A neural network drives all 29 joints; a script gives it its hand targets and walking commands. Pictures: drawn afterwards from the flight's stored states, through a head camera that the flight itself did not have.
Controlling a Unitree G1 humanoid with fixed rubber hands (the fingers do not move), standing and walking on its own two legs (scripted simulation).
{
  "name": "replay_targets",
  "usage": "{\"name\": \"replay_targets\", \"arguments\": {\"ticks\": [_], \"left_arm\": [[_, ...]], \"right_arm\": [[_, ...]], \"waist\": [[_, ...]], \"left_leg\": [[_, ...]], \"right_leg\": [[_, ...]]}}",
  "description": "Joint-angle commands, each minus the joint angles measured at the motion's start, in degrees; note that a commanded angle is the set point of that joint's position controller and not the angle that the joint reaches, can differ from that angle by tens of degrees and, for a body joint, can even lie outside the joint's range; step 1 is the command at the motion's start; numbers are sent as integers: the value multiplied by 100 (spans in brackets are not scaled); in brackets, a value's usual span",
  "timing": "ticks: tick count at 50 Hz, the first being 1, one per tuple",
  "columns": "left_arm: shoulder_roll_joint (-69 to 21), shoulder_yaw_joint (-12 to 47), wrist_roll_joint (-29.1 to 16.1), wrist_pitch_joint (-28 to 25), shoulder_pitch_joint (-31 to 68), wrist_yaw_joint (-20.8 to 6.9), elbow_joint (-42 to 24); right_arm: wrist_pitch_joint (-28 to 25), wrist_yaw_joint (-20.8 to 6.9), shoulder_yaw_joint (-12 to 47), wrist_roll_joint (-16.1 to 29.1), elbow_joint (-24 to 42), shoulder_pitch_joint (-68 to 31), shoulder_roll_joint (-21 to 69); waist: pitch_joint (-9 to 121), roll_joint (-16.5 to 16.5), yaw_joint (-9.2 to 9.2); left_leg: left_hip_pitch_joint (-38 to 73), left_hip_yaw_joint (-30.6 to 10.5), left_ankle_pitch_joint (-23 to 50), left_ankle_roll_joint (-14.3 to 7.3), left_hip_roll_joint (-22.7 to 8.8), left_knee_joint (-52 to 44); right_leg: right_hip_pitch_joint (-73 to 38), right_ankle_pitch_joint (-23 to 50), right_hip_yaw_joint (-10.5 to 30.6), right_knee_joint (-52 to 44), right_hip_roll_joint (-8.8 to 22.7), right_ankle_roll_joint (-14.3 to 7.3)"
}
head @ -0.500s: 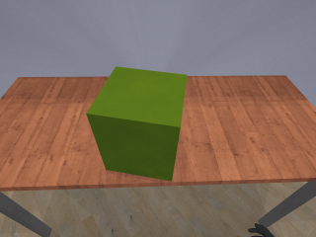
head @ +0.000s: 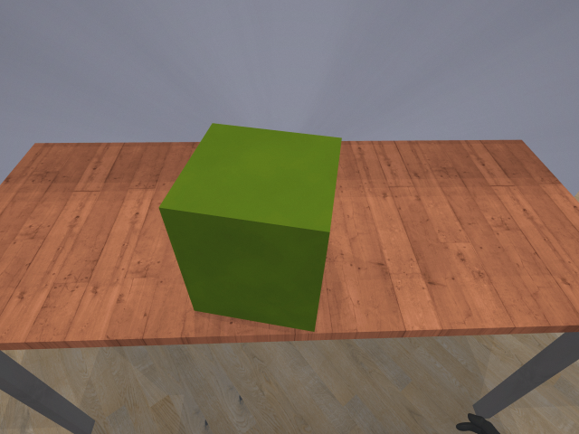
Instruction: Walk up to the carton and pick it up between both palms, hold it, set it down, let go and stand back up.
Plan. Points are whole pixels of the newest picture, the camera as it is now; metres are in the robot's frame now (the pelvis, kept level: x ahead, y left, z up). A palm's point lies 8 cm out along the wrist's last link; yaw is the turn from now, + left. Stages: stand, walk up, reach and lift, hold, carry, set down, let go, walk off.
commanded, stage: stand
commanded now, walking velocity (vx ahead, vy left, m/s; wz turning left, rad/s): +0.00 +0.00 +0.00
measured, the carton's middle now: (264, 228) +0.43 +0.03 +0.05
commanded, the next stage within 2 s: none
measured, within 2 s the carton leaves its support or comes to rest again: neither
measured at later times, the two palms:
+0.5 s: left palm out of the picture +0.09 +0.30 -0.11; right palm out of the picture +0.10 -0.30 -0.09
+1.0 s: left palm out of the picture +0.08 +0.30 -0.11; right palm out of the picture +0.09 -0.30 -0.09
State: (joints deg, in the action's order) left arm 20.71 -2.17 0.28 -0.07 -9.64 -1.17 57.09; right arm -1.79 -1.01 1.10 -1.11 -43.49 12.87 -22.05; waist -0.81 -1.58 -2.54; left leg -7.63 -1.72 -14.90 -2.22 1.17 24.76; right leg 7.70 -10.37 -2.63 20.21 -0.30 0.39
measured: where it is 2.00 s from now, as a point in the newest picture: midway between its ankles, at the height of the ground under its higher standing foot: outside the picture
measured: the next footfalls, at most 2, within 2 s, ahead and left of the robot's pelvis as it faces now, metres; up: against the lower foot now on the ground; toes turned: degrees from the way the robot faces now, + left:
none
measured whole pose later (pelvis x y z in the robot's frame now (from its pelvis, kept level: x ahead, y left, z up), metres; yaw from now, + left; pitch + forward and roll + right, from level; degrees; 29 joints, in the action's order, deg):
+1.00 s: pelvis -0.01 +0.00 +0.00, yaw +0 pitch -3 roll -1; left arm 20.7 -2.2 0.3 -0.1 -9.0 -1.1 59.1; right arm -1.8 -0.9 1.1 -1.1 -44.7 12.9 -22.1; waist -1.0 -1.6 -2.5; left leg -7.6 -1.7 -14.3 -2.2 1.2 24.7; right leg 7.7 -9.8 -2.6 20.2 -0.3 0.4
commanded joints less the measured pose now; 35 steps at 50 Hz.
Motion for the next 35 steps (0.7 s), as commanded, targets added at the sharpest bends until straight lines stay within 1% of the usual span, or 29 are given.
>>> {"name": "replay_targets", "arguments": {"ticks": [1,2,3,4,7,8,9,10,11,12,13,14,15,16,17,18,21,22,23,24,25,26,27,28,30,31,33,34,35], "left_arm": [[1069,-103,27,-186,563,34,-311],[1127,-142,52,-195,473,42,-301],[1119,-143,-1,-192,415,54,-268],[1176,-143,16,-184,450,42,-226],[1126,-155,42,-158,541,35,-268],[1154,-130,61,-155,499,52,-256],[1193,-142,40,-186,554,50,-228],[1246,-167,18,-185,460,63,-266],[1202,-180,36,-170,491,68,-230],[1155,-176,64,-164,544,50,-229],[1182,-187,33,-136,526,40,-206],[1173,-174,42,-170,459,62,-264],[1049,-132,71,-174,613,58,-231],[1122,-151,65,-163,636,51,-229],[1166,-161,47,-156,578,64,-225],[1063,-151,39,-149,548,60,-242],[1127,-152,33,-183,517,78,-213],[1080,-130,41,-167,581,79,-211],[1150,-154,58,-159,513,89,-188],[1138,-130,29,-163,456,86,-162],[1071,-120,77,-177,533,89,-165],[1125,-125,56,-175,539,66,-207],[1119,-116,68,-170,663,85,-184],[1177,-154,20,-184,600,66,-196],[1220,-137,36,-197,494,60,-123],[1113,-126,65,-218,596,60,-147],[1165,-138,15,-226,513,37,-192],[1146,-154,52,-189,554,63,-95],[1107,-117,59,-196,583,26,-105]], "right_arm": [[-86,181,-300,-61,-349,-256,-1119],[-81,168,-320,-47,-386,-156,-1151],[-80,178,-306,-85,-441,-72,-1234],[-110,169,-262,-22,-434,-186,-1016],[-134,166,-267,-54,-404,-195,-1139],[-112,170,-315,-74,-381,-200,-1150],[-91,166,-279,-40,-398,-203,-1041],[-83,186,-280,-57,-452,-221,-1157],[-98,196,-317,-43,-430,-223,-1157],[-115,191,-310,-16,-367,-235,-1064],[-102,188,-287,-43,-385,-292,-1069],[-87,209,-284,-30,-455,-109,-1061],[-114,192,-289,-59,-421,-208,-1056],[-117,174,-306,-68,-418,-231,-1142],[-85,184,-282,-13,-457,-168,-1074],[-92,178,-302,-43,-481,-240,-1171],[-108,177,-320,-18,-450,-236,-1178],[-96,194,-296,-52,-454,-182,-1081],[-85,187,-303,-67,-462,-197,-1075],[-82,184,-298,-66,-459,-246,-1096],[-113,177,-282,-37,-416,-279,-930],[-111,156,-274,-34,-403,-261,-989],[-88,141,-280,-61,-433,-234,-1032],[-85,166,-288,-40,-442,-191,-1045],[-76,191,-292,-30,-485,-225,-1085],[-85,183,-299,-27,-455,-175,-1034],[-88,167,-268,-36,-435,-113,-1045],[-113,148,-304,-49,-438,-266,-1025],[-97,155,-304,-53,-420,-303,-1082]], "waist": [[84,245,285],[149,-134,283],[-245,-227,336],[103,111,300],[334,22,292],[62,18,283],[149,-73,275],[133,-246,310],[108,-111,304],[142,-16,230],[277,160,323],[134,42,328],[187,92,264],[123,-92,287],[317,96,289],[191,-120,337],[185,88,274],[162,175,247],[48,157,287],[-52,-113,344],[212,-77,244],[50,117,324],[86,56,233],[115,2,279],[-72,178,323],[-14,127,235],[-55,86,321],[-31,152,254],[44,-45,265]], "left_leg": [[-238,-612,1042,65,-907,-924],[-251,-610,908,46,-875,-953],[-419,-654,1100,86,-916,-1033],[-173,-653,1239,40,-883,-895],[-75,-585,1274,62,-878,-852],[-191,-583,1248,78,-847,-893],[-186,-590,1405,35,-856,-869],[-148,-608,1594,90,-879,-890],[-193,-577,1664,93,-876,-835],[-86,-629,1749,136,-876,-842],[-56,-557,1744,73,-880,-795],[-148,-555,1653,76,-860,-785],[-146,-542,1596,96,-859,-831],[-114,-536,1667,121,-844,-839],[-38,-593,1645,76,-889,-837],[-70,-551,1431,99,-877,-833],[-32,-608,1530,28,-876,-752],[-120,-580,1397,35,-872,-828],[-197,-532,1324,38,-858,-886],[-262,-545,1190,44,-855,-910],[-147,-570,1041,63,-852,-925],[-270,-565,922,45,-832,-916],[-222,-517,963,22,-848,-921],[-192,-545,1031,40,-834,-942],[-255,-549,1069,22,-852,-969],[-149,-511,1025,10,-860,-902],[-270,-576,924,-10,-855,-966],[-176,-565,939,22,-831,-928],[-166,-617,1188,23,-899,-898]], "right_leg": [[-195,692,649,-144,710,-291],[-265,663,708,-129,719,-326],[-164,734,750,-121,741,-307],[-269,796,708,-81,716,-316],[-334,792,679,-75,744,-317],[-255,852,680,-81,713,-296],[-316,922,680,-53,748,-333],[-300,897,668,-5,687,-288],[-343,973,641,-28,717,-270],[-300,1055,642,-27,713,-275],[-388,1016,626,-32,718,-285],[-359,1067,659,-29,733,-300],[-339,1068,620,8,747,-299],[-287,1063,634,-16,716,-268],[-363,940,623,21,719,-291],[-308,892,653,-99,714,-277],[-279,1123,658,-140,753,-334],[-372,1082,694,-159,782,-286],[-293,924,674,-139,751,-288],[-260,813,718,-195,723,-318],[-400,823,727,-165,782,-315],[-393,882,741,-200,767,-306],[-358,827,720,-187,776,-300],[-353,812,779,-252,792,-318],[-283,772,708,-228,741,-298],[-232,801,764,-265,761,-276],[-285,738,776,-233,778,-281],[-242,784,719,-252,748,-281],[-240,923,657,-209,765,-303]]}}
